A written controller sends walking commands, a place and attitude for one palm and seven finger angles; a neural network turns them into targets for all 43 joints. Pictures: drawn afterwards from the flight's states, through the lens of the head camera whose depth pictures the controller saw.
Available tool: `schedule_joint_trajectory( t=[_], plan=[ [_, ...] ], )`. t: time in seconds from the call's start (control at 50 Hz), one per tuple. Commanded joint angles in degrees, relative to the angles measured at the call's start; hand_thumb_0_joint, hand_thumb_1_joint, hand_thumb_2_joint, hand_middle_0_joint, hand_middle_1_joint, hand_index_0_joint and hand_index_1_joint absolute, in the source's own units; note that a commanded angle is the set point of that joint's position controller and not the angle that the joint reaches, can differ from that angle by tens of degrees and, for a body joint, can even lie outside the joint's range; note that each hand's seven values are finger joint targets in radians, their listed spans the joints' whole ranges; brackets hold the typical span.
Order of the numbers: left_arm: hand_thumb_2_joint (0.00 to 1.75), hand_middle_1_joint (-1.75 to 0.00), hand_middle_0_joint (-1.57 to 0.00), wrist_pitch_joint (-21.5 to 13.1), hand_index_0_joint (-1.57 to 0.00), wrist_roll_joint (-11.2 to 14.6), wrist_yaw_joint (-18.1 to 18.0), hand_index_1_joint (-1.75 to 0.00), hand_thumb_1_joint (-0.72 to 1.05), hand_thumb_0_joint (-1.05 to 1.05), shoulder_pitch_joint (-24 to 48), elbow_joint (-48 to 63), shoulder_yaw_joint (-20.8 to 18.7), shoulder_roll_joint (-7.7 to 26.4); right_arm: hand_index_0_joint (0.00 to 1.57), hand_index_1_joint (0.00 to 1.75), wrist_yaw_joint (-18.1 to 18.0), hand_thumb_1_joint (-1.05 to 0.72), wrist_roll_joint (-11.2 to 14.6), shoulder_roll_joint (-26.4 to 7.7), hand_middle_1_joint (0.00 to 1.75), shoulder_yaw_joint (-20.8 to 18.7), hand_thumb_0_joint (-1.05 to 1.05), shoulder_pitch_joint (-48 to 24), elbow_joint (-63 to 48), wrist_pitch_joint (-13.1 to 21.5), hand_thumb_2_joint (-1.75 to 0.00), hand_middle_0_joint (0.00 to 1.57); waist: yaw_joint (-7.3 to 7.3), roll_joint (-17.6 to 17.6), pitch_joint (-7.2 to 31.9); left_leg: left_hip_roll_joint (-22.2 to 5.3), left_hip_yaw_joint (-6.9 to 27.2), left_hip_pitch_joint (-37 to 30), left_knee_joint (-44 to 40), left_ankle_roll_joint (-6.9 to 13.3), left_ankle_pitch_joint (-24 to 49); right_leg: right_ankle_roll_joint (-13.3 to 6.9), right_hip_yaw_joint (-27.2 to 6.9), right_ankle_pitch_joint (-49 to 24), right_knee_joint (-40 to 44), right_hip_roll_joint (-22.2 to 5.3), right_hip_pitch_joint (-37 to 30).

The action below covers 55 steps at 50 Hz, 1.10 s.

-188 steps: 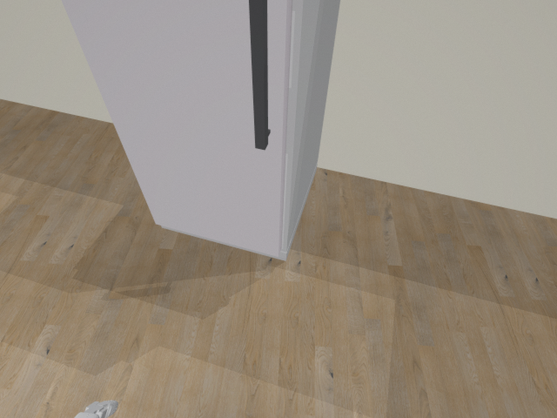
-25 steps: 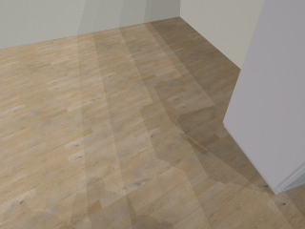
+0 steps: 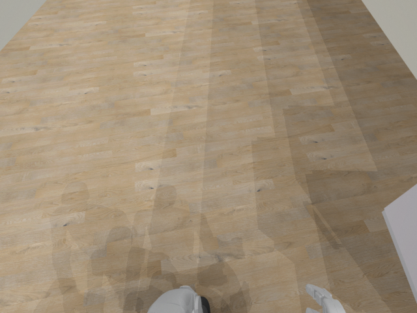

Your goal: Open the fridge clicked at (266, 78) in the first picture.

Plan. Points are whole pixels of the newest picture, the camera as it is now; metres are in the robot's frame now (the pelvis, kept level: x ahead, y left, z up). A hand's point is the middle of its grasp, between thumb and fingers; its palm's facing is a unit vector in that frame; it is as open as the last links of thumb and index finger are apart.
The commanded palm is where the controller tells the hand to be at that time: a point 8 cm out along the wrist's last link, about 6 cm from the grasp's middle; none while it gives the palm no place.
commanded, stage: walk to a spot facing it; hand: right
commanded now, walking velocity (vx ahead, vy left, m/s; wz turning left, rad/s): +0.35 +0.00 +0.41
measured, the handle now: out of the picture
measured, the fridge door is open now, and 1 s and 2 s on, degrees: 0 0 0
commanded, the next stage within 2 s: turn to face it in 0.78 s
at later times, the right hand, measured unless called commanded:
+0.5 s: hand (327, 289) +0.21 -0.23 -0.16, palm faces -0.06 +0.98 -0.18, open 7.3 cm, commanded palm none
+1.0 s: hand (256, 150) +0.55 -0.08 -0.13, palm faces -0.50 +0.83 -0.26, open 7.3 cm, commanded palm none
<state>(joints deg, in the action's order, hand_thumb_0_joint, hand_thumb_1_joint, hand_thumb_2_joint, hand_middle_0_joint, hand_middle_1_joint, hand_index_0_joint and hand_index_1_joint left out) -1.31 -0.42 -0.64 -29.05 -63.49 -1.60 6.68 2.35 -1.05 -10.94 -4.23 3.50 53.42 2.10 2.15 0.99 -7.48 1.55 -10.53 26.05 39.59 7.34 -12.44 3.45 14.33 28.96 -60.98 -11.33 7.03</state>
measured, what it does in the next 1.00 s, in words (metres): walks ahead, turning left: right foot, then left foot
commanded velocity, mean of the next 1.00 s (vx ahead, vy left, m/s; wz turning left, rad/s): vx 0.13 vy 0.00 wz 0.36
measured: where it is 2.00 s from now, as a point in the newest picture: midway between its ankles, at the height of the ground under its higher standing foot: (210, 268)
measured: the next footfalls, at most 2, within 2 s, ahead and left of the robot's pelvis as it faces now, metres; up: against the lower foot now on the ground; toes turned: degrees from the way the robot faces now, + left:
right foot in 0.46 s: +0.33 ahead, -0.13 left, +0.00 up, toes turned +5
left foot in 0.92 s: +0.34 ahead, +0.13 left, +0.00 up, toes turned +36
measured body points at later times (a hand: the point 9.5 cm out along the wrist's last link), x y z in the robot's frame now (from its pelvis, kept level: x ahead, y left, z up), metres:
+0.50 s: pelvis +0.21 -0.04 +0.02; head +0.25 -0.06 +0.47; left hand +0.34 +0.21 -0.09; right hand +0.21 -0.28 -0.14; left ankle +0.09 +0.05 -0.68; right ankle +0.29 -0.13 -0.71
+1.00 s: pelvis +0.32 +0.01 +0.01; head +0.35 +0.05 +0.46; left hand +0.17 +0.22 -0.15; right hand +0.58 -0.13 -0.11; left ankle +0.31 +0.11 -0.71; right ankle +0.31 -0.14 -0.66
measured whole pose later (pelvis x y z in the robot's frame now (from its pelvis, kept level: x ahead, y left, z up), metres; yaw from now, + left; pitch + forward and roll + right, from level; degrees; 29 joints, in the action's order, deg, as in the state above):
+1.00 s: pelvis +0.32 +0.01 +0.01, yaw +29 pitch +0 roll +0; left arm 1.7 -0.6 -1.5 -18.3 -58.3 -3.3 13.6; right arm 0.1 -1.1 -12.1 -3.7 3.3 51.7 1.0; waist 3.5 -2.5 -6.4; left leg -1.1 -8.0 21.9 39.6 3.3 -17.6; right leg 3.3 8.9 32.0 -60.0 -9.5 18.4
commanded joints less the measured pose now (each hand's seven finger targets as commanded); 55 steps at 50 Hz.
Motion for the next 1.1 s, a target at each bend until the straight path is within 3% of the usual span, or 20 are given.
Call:
schedule_joint_trajectory(
  t=[0.0, 0.04, 0.08, 0.32, 0.36, 0.4, 0.42, 0.44, 0.46, 0.52, 0.58, 0.74, 0.82, 0.86, 0.88, 0.9, 0.92, 0.94, 1.02, 1.08],
  plan=[
    [0.90, -0.30, -0.20, -2.4, -0.20, -0.7, -0.6, -0.30, 0.90, 0.00, 9.2, 10.5, -2.7, 8.7, 0.20, 0.30, -2.2, -0.90, 0.9, -12.4, 0.30, -2.6, 0.00, 12.5, -0.5, 0.1, -0.90, 0.20, -5.47, 0.4, 10.5, -22.5, 34.4, -23.3, -23.9, 7.1, -0.2, -0.7, -13.6, -8.5, -22.3, -0.8, 31.4],
    [0.90, -0.30, -0.20, -0.8, -0.20, -1.4, -0.3, -0.30, 0.90, 0.00, 7.8, 8.9, -2.4, 7.0, 0.20, 0.30, -2.5, -0.90, 0.1, -8.9, 0.30, -1.5, 0.00, 8.2, -1.3, 1.0, -0.90, 0.20, -1.50, -2.3, 5.9, -17.8, 26.5, -8.9, -26.6, 4.9, -1.0, -0.4, -12.9, -11.3, -15.7, -1.4, 25.1],
    [0.90, -0.30, -0.20, 0.0, -0.20, -1.6, -0.1, -0.30, 0.90, 0.00, 5.4, 8.3, -2.2, 6.4, 0.20, 0.30, -2.5, -0.90, -0.4, -8.3, 0.30, -1.3, 0.00, 7.8, -0.9, 1.5, -0.90, 0.20, 0.45, -0.4, 6.9, -14.3, 21.5, -6.5, -26.8, 3.9, 1.2, 0.3, -12.1, -13.0, -10.3, -0.9, 23.6],
    [0.90, -0.30, -0.20, -1.7, -0.20, -1.2, 1.6, -0.30, 0.90, 0.00, 27.0, 17.0, -1.9, 7.2, 0.20, 0.30, -2.5, -0.90, -0.4, -8.9, 0.30, -1.3, 0.00, 18.0, 1.5, 2.0, -0.90, 0.20, -5.71, 5.0, 5.0, -12.7, 24.9, -19.8, -21.4, 3.3, 18.8, 0.4, -10.0, -15.6, 19.4, 5.6, 25.1],
    [0.90, -0.30, -0.20, -2.0, -0.20, -0.9, 1.4, -0.30, 0.90, 0.00, 27.7, 17.5, -2.0, 7.9, 0.20, 0.30, -2.7, -0.90, -0.3, -9.5, 0.30, -1.7, 0.00, 18.2, 1.3, 1.7, -0.90, 0.20, -5.62, 6.1, 5.4, -12.7, 25.9, -21.3, -19.1, 3.0, 23.5, -0.3, -9.5, -13.7, 23.4, 7.0, 21.5],
    [0.90, -0.30, -0.20, -2.6, -0.20, -1.0, 0.4, -0.30, 0.90, 0.00, 21.2, 15.5, -2.4, 9.9, 0.20, 0.30, -2.9, -0.90, 0.1, -9.8, 0.30, -1.9, 0.00, 16.2, 0.8, 1.5, -0.90, 0.20, -1.80, 4.9, 8.9, -10.2, 24.3, -18.8, -10.1, 0.6, 29.0, -1.1, -8.8, -17.1, 33.6, 8.4, 8.4],
    [0.90, -0.30, -0.20, -3.0, -0.20, -1.2, -0.3, -0.30, 0.90, 0.00, 12.7, 13.0, -3.2, 12.9, 0.20, 0.30, -2.7, -0.90, 0.4, -8.6, 0.30, -2.0, 0.00, 15.3, 0.4, 1.5, -0.90, 0.20, 1.80, 0.6, 13.9, -6.7, 21.8, -11.7, 1.0, -1.9, 24.4, -2.2, -11.9, -22.9, 38.1, 4.7, -6.9],
    [0.90, -0.30, -0.20, -3.3, -0.20, -2.0, -0.7, -0.30, 0.90, 0.00, 4.9, 11.1, -4.6, 20.2, 0.20, 0.30, -2.0, -0.90, 1.2, -5.1, 0.30, -1.9, 0.00, 17.8, -0.3, 1.4, -0.90, 0.20, 3.53, -16.4, 21.7, 1.1, 13.1, 3.3, 18.5, -5.7, -4.7, -8.0, -30.5, -35.4, 36.8, -14.0, -22.9],
    [0.90, -0.30, -0.20, -2.4, -0.20, -1.3, -0.9, -0.30, 0.90, 0.00, 4.1, 10.7, -3.8, 19.7, 0.20, 0.30, -2.1, -0.90, 0.6, -6.3, 0.30, -1.6, 0.00, 18.3, -0.1, 1.4, -0.90, 0.20, 3.33, -18.2, 21.8, 0.4, 12.5, 8.1, 30.8, -6.6, -21.9, -12.0, -34.6, -36.7, 40.3, -20.5, -21.3],
    [0.90, -0.30, -0.20, -2.7, -0.20, -1.0, -1.2, -0.30, 0.90, 0.00, 13.9, 12.5, -1.7, 12.1, 0.20, 0.30, -0.8, -0.90, -0.2, -5.4, 0.30, -1.9, 0.00, 12.6, 0.0, -0.2, -0.90, 0.20, -0.67, -6.7, 7.1, -6.0, 11.6, 9.9, 35.9, -8.4, -11.8, -9.5, -20.6, -39.7, 42.9, -14.2, -2.1],
    [0.90, -0.30, -0.20, -2.7, -0.20, -0.9, -1.5, -0.30, 0.90, 0.00, 15.2, 11.8, -1.4, 10.5, 0.20, 0.30, -0.6, -0.90, -0.3, -2.6, 0.30, -2.0, 0.00, 16.0, 0.8, -2.8, -0.90, 0.20, -3.26, -9.9, 7.4, -6.1, 9.6, 5.6, 33.6, -9.4, -7.3, -7.6, -8.6, -44.8, 42.4, -9.5, 2.9],
    [0.90, -0.30, -0.20, -1.2, -0.20, -1.3, -1.2, -0.30, 0.90, 0.00, 11.8, 10.0, -3.2, 12.3, 0.20, 0.30, -0.2, -0.90, -0.6, -1.1, 0.30, -1.6, 0.00, 5.7, -3.4, -4.3, -0.90, 0.20, -0.81, -11.3, 5.6, -6.3, 4.4, 5.2, 12.9, -10.1, -3.2, -8.5, -0.4, -46.0, 40.1, -9.3, -0.6],
    [0.90, -0.30, -0.20, -0.2, -0.20, -1.5, -0.8, -0.30, 0.90, 0.00, 10.7, 9.9, -4.2, 14.4, 0.20, 0.30, -0.3, -0.90, -0.7, -2.4, 0.30, -1.3, 0.00, 2.1, -5.3, -3.5, -0.90, 0.20, 0.11, -12.8, 5.6, -4.0, 2.5, -0.2, 3.3, -8.5, -5.6, -7.8, 0.2, -48.3, 35.0, -10.8, -2.3],
    [0.90, -0.30, -0.20, 0.1, -0.20, -1.2, -0.6, -0.30, 0.90, 0.00, 11.0, 10.4, -4.4, 15.4, 0.20, 0.30, -0.7, -0.90, -0.8, -4.2, 0.30, -1.4, 0.00, 7.0, -4.5, -2.7, -0.90, 0.20, -3.02, -10.8, 9.5, -1.9, 1.7, -9.6, -5.0, -7.0, -1.8, -5.6, 1.6, -54.0, 25.1, -9.9, -2.2],
    [0.90, -0.30, -0.20, 0.1, -0.20, -0.7, -0.2, -0.30, 0.90, 0.00, 10.4, 10.7, -3.8, 14.6, 0.20, 0.30, -1.3, -0.90, -1.1, -7.3, 0.30, -1.8, 0.00, 13.7, -2.6, -1.6, -0.90, 0.20, -6.31, -4.5, 14.4, -4.7, 5.5, -23.4, -12.2, -5.8, 9.9, -3.1, 2.3, -47.6, 14.1, -7.7, 4.9],
    [0.90, -0.30, -0.20, 0.2, -0.20, -0.1, 0.1, -0.30, 0.90, 0.00, 8.6, 12.0, -2.4, 9.3, 0.20, 0.30, -2.4, -0.90, -1.2, -14.3, 0.30, -3.0, 0.00, 19.1, -0.7, -0.5, -0.90, 0.20, -7.69, 13.3, 21.0, -22.1, 26.1, -39.6, -12.3, 0.5, 38.4, 0.3, 2.0, -4.9, -1.3, 1.8, 23.0],
    [0.90, -0.30, -0.20, 0.9, -0.20, 0.1, -0.9, -0.30, 0.90, 0.00, 11.0, 12.8, -1.9, 9.2, 0.20, 0.30, -3.0, -0.90, 0.5, -15.2, 0.30, -2.4, 0.00, 20.2, 0.4, -0.6, -0.90, 0.20, -7.65, 10.1, 22.9, -27.8, 26.5, -35.8, -11.1, 5.7, 58.1, 0.3, -7.9, 9.0, -8.0, 3.8, 23.6],
    [0.90, -0.30, -0.20, 1.2, -0.20, 0.0, -1.3, -0.30, 0.90, 0.00, 11.3, 12.2, -1.3, 8.2, 0.20, 0.30, -3.5, -0.90, 0.1, -14.2, 0.30, -2.2, 0.00, 17.5, -0.4, -0.7, -0.90, 0.20, -6.72, 11.6, 23.3, -25.9, 24.9, -32.6, -12.3, 6.2, 52.6, -0.3, -12.9, 7.7, -9.7, 3.9, 23.1],
    [0.90, -0.30, -0.20, 3.0, -0.20, -0.5, -0.8, -0.30, 0.90, 0.00, 6.5, 6.2, -0.9, 6.8, 0.20, 0.30, -4.2, -0.90, -0.2, -7.5, 0.30, 0.7, 0.00, 2.8, -2.0, -0.7, -0.90, 0.20, 0.35, 4.6, 10.8, -18.8, 9.7, -13.1, -18.4, 1.1, 28.6, -0.2, -13.3, -3.4, -1.3, 3.5, 15.8],
    [0.90, -0.30, -0.20, 3.8, -0.20, -0.5, -0.4, -0.30, 0.90, 0.00, 6.7, 5.7, -1.0, 6.5, 0.20, 0.30, -4.1, -0.90, 0.0, -7.2, 0.30, 0.7, 0.00, 2.6, -1.8, -1.2, -0.90, 0.20, -0.31, 7.1, 7.3, -18.9, 6.9, -10.7, -20.9, 0.8, 20.0, 0.1, -10.9, -4.5, 2.4, 5.0, 15.5]
  ],
)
